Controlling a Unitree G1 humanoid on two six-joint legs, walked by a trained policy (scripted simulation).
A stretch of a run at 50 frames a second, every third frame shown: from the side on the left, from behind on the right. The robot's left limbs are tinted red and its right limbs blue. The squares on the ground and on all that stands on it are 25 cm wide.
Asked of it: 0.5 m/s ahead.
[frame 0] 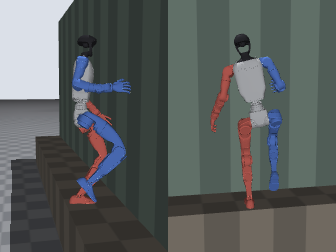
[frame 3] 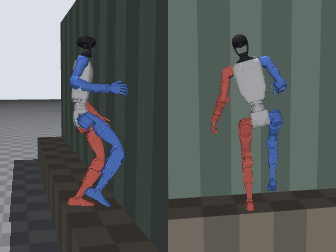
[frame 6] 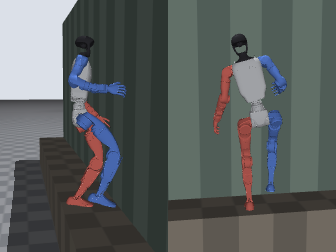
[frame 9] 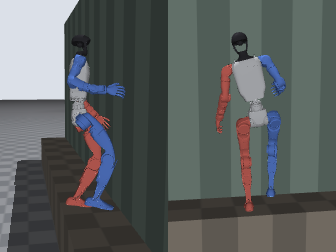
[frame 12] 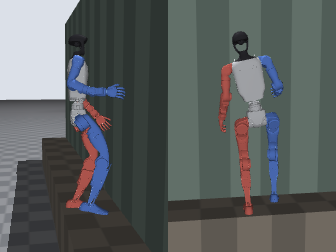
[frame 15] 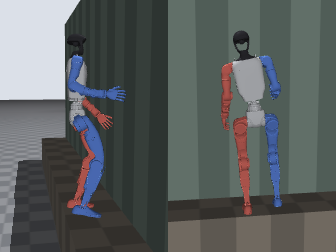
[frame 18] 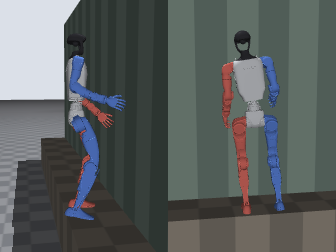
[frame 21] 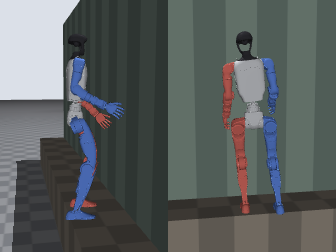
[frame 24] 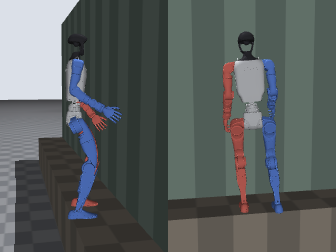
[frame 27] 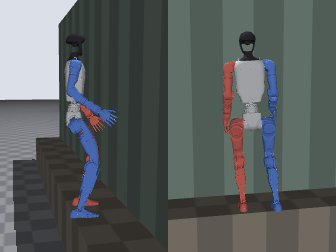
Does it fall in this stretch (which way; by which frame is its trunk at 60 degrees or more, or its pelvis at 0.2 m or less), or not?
no
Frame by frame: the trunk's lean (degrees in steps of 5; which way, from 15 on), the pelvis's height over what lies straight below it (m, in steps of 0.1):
0: 15 to its left, 0.7
3: 15 to its left, 0.7
6: 15 to its left, 0.8
9: 15 to its left, 0.8
12: 15 to its left, 0.8
15: 10, 0.8
18: 10, 0.8
21: 10, 0.8
24: 5, 0.8
27: 5, 0.7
